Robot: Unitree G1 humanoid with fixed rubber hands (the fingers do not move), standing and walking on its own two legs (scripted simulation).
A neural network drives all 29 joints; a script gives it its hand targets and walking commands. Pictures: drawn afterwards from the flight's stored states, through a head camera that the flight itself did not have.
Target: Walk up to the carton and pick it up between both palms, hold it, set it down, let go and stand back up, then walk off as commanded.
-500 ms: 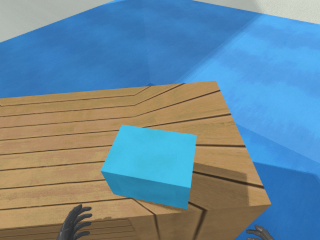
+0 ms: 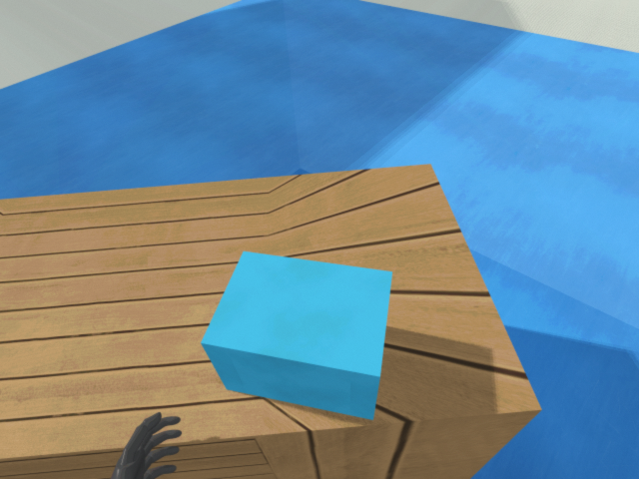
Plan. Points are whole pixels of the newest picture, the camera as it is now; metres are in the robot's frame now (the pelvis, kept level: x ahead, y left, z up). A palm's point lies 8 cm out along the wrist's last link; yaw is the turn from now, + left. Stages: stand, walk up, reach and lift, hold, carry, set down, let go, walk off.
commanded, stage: walk off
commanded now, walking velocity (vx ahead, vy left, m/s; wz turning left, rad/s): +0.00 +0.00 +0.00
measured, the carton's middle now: (306, 332) +0.35 +0.03 -0.05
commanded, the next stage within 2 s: none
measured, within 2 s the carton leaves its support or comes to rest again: neither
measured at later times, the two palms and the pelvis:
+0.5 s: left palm out of the picture +0.02 +0.29 -0.07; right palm out of the picture +0.01 -0.33 -0.14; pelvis -0.09 -0.03 -0.02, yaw +1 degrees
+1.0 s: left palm out of the picture -0.10 +0.34 -0.11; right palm out of the picture -0.14 -0.29 -0.10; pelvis -0.21 +0.03 -0.01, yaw +2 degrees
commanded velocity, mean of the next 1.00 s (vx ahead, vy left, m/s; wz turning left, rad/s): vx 0.00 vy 0.00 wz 0.00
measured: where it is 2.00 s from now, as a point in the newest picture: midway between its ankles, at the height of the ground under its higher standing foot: outside the picture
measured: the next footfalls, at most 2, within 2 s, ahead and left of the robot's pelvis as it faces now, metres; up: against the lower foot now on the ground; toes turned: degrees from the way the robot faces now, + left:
left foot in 0.74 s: -0.10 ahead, +0.12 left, +0.00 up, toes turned -6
right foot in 1.24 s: -0.27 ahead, -0.12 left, +0.00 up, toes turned +10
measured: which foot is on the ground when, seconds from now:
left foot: down 0.00-0.32, up 0.34-0.72, down 0.74-1.00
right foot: down 0.00-0.74, up 0.76-1.00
